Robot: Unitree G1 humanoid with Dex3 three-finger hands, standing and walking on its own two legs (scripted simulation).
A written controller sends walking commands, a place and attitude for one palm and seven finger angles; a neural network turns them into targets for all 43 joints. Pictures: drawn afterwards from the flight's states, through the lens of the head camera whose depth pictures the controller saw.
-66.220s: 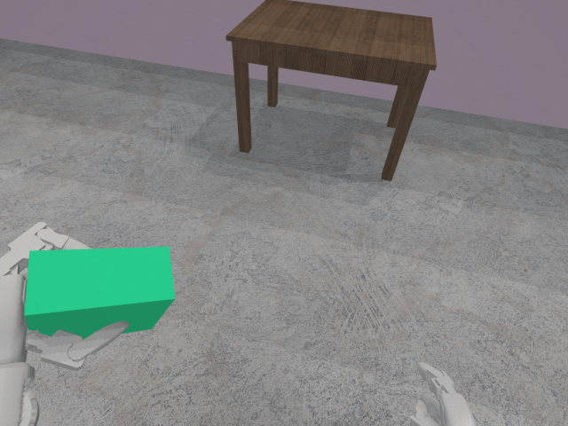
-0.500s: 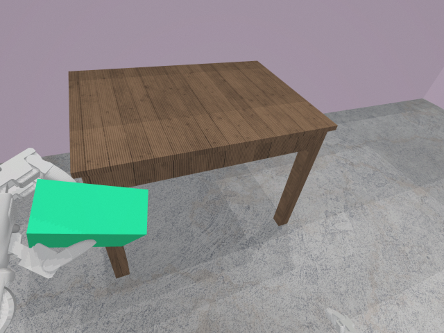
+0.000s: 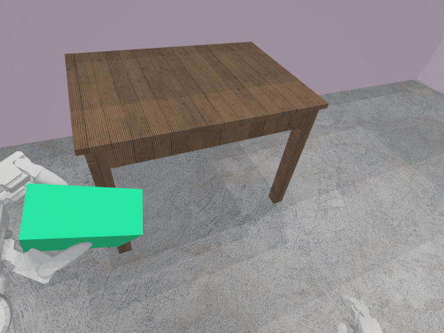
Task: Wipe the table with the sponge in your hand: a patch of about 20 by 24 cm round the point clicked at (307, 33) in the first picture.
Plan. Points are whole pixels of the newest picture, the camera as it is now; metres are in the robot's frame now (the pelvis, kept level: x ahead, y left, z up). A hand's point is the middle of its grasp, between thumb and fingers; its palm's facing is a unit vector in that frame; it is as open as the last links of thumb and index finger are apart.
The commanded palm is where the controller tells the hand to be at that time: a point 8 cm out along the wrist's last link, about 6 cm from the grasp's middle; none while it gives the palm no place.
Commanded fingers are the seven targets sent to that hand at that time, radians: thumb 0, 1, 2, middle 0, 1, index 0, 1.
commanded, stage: stop stepping back and stand still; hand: left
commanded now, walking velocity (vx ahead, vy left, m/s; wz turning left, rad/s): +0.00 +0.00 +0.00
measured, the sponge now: (98, 221) +0.23 +0.19 +0.15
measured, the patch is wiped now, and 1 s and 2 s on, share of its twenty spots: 1.00 1.00 1.00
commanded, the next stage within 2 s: stand and wait in 0.18 s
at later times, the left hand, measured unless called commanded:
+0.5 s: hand (21, 231) +0.18 +0.25 +0.19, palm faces +0.41 -0.84 -0.35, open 10.2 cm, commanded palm +0.14 +0.29 +0.22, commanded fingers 0.00 0.10 1.30 -1.20 -1.60 -1.20 -1.60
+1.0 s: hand (22, 207) +0.22 +0.27 +0.19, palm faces +0.42 -0.85 -0.31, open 10.2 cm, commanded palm +0.16 +0.31 +0.22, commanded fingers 0.00 0.10 1.30 -1.20 -1.60 -1.20 -1.60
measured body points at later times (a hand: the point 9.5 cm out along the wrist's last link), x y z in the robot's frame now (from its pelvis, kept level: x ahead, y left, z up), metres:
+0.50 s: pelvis -0.01 +0.01 +0.03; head -0.04 +0.02 +0.48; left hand +0.15 +0.30 +0.21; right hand +0.14 -0.23 -0.05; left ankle +0.00 +0.12 -0.70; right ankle +0.05 -0.11 -0.70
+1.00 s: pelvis +0.01 +0.02 +0.04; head -0.01 +0.04 +0.49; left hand +0.19 +0.31 +0.21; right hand +0.20 -0.20 -0.02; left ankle +0.00 +0.12 -0.70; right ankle +0.05 -0.11 -0.70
